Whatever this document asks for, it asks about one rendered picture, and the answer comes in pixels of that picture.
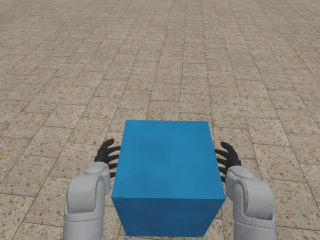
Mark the right robot forearm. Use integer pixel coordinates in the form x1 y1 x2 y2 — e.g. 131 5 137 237
225 165 276 240

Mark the robot right hand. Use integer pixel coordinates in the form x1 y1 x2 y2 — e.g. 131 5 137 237
214 141 242 183

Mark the carton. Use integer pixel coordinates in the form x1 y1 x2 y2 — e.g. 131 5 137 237
111 120 226 237

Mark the robot left hand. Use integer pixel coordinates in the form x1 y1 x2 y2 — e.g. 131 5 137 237
94 138 121 178

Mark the left robot forearm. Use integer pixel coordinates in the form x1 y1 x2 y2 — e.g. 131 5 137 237
62 161 111 240

